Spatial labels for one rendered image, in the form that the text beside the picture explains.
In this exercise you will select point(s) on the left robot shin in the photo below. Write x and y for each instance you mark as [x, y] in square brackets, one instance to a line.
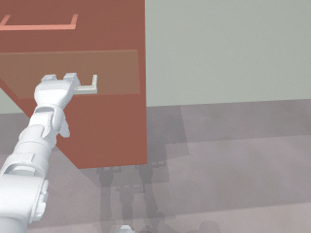
[126, 227]

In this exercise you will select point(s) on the left robot upper arm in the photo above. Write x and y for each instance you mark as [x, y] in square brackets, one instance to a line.
[23, 199]

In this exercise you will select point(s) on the cabinet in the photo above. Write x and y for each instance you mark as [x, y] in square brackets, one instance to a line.
[106, 130]

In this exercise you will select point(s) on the drawer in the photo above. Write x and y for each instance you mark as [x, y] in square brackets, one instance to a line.
[116, 70]

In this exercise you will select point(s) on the robot left forearm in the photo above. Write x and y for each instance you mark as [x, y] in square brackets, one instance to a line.
[34, 148]

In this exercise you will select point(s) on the handle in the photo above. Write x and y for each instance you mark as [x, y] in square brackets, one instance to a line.
[87, 89]
[38, 31]

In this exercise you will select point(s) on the left robot hand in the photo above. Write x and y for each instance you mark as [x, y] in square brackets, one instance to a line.
[57, 92]

